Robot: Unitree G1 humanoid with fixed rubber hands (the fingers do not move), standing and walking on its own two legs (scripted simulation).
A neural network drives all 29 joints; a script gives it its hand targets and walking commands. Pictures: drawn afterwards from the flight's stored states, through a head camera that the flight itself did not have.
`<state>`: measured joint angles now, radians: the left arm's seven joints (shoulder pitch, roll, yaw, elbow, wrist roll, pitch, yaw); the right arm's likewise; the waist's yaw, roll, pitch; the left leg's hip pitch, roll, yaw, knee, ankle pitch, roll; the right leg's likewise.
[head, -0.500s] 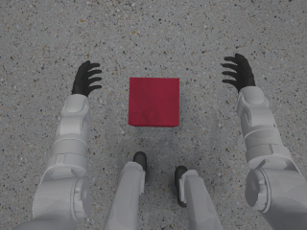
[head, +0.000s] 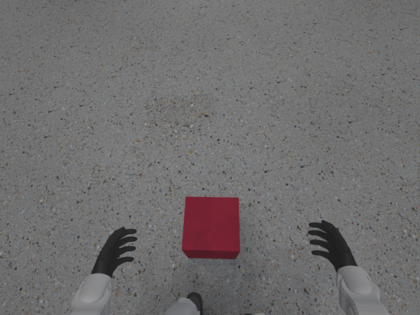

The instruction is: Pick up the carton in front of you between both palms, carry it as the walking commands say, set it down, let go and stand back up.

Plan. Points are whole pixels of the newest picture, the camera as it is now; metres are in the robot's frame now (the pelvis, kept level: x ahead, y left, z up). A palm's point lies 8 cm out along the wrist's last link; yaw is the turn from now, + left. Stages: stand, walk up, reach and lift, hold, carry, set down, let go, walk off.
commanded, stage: let go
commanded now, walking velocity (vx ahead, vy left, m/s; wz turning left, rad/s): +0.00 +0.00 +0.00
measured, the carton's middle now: (211, 229) +0.40 +0.04 -0.64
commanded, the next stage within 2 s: stand in 0.60 s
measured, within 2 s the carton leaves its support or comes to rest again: neither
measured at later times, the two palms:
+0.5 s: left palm (100, 289) +0.17 +0.22 -0.05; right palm (369, 298) +0.17 -0.24 -0.05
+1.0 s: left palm (71, 312) +0.13 +0.28 -0.09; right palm out of the picture +0.13 -0.28 -0.07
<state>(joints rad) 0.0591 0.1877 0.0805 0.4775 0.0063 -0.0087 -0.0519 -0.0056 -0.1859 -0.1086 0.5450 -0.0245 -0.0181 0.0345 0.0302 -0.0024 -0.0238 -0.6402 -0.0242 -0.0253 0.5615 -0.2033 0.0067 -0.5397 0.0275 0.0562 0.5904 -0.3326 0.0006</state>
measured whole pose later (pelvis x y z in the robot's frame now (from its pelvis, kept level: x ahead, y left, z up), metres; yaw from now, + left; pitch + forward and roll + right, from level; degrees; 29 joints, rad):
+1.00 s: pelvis +0.02 +0.01 +0.01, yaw +0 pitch -2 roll +0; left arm 0.24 0.31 0.06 0.72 0.02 0.00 0.03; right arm 0.19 -0.28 -0.07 0.79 -0.03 -0.02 -0.03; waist -0.01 -0.03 0.02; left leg -0.23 -0.02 -0.02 0.52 -0.27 0.02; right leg -0.09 0.02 0.06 0.47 -0.35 0.01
